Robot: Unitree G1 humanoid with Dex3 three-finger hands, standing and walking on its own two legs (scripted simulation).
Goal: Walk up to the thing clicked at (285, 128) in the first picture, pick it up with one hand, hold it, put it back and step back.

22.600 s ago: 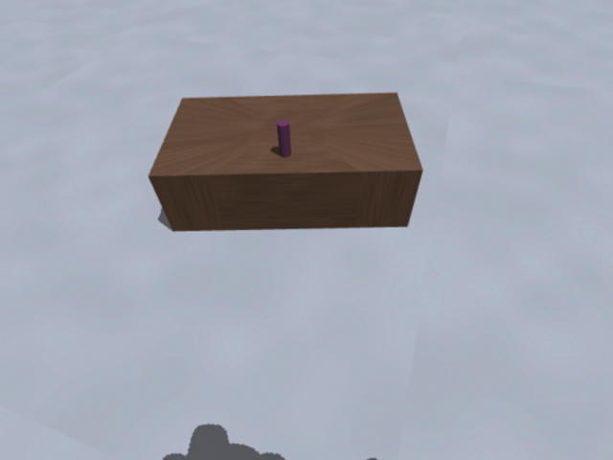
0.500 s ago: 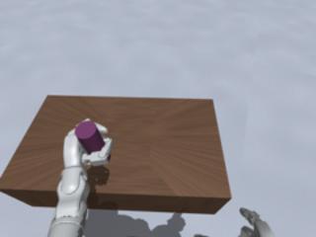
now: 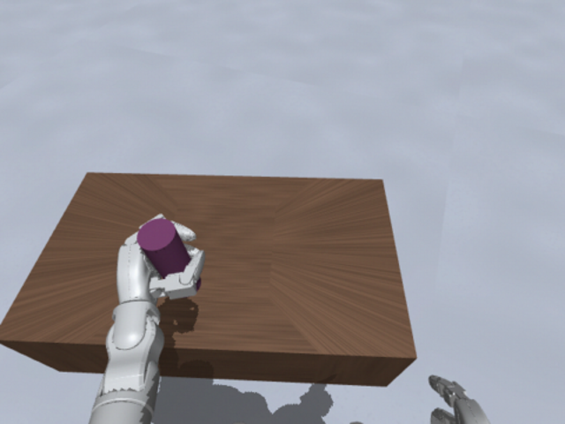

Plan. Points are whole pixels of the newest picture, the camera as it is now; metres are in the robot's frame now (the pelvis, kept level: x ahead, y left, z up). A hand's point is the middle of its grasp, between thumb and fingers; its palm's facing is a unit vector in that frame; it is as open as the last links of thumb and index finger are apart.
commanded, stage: hold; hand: left
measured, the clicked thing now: (173, 262) +0.33 +0.18 +0.05
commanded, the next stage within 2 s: crouch in 0.70 s
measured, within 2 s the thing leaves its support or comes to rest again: neither
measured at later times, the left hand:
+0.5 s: hand (180, 264) +0.33 +0.17 +0.05, palm faces +0.15 -0.99 -0.01, open 6.2 cm
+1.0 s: hand (180, 264) +0.34 +0.17 +0.04, palm faces +0.16 -0.99 +0.01, open 6.2 cm
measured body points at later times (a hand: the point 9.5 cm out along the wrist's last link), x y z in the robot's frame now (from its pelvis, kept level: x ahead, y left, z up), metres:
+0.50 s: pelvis +0.00 +0.00 +0.00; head +0.04 +0.00 +0.45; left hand +0.32 +0.22 +0.06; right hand +0.13 -0.25 -0.11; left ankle +0.01 +0.14 -0.70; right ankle +0.00 -0.14 -0.70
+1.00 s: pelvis +0.00 +0.00 +0.00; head +0.04 +0.01 +0.45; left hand +0.32 +0.22 +0.05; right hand +0.13 -0.24 -0.11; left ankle +0.01 +0.14 -0.70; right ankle +0.00 -0.14 -0.70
